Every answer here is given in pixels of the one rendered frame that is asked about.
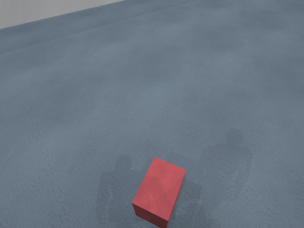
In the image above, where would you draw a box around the carton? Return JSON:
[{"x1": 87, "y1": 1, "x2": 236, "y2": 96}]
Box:
[{"x1": 132, "y1": 157, "x2": 186, "y2": 228}]

